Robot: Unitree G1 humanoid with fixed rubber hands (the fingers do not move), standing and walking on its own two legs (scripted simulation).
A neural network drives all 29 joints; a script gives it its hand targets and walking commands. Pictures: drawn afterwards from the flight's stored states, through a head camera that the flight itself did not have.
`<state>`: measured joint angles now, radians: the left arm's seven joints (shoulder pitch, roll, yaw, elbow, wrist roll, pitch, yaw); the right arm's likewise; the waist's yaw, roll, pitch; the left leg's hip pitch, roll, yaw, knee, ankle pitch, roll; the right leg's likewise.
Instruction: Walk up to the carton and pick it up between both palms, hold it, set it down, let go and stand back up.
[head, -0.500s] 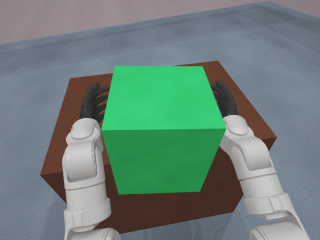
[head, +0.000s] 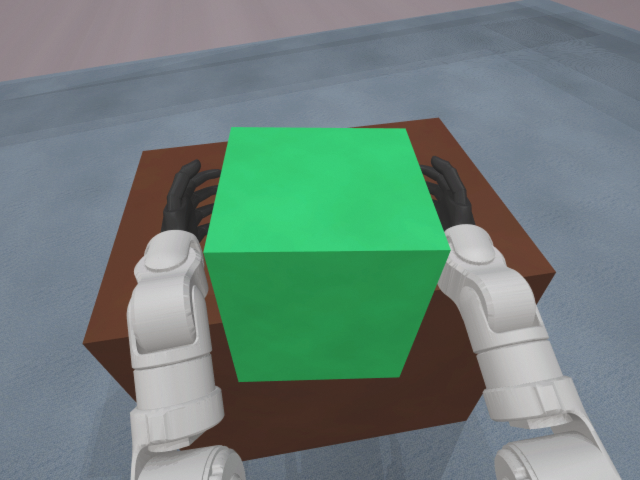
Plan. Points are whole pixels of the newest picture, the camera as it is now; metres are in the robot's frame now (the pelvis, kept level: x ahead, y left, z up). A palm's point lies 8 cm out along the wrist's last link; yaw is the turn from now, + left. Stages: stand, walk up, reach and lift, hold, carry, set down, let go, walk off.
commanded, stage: hold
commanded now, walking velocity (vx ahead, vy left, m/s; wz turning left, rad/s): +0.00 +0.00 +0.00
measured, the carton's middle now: (319, 258) +0.36 +0.02 +0.11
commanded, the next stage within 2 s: none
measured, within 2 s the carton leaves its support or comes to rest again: neither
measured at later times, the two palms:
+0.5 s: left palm (192, 229) +0.35 +0.16 +0.18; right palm (457, 227) +0.35 -0.14 +0.16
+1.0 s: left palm (191, 223) +0.35 +0.16 +0.18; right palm (454, 219) +0.36 -0.14 +0.16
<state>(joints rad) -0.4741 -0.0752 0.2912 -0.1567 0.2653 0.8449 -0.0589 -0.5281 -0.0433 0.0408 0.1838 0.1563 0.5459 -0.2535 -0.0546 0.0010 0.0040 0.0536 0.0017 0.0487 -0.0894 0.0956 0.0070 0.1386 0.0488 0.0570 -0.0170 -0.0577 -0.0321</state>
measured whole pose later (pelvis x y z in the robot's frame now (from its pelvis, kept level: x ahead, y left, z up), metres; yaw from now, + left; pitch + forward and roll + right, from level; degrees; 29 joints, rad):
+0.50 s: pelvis +0.00 +0.00 +0.00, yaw +0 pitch -3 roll +0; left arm -0.49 -0.09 0.29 -0.14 0.28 0.86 -0.06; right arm -0.53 -0.04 0.02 0.19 0.15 0.56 -0.24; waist -0.07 -0.01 0.01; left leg 0.05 0.00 0.06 -0.09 0.09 0.01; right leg 0.13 0.04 0.06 -0.02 -0.06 -0.03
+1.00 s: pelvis +0.00 +0.00 +0.00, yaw -1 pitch -2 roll +0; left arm -0.56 -0.07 0.32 -0.05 0.29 0.82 -0.07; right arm -0.59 -0.03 -0.02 0.25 0.11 0.54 -0.23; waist -0.05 0.00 0.00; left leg 0.02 0.00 0.06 -0.09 0.10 0.01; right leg 0.09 0.05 0.06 0.01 -0.06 -0.03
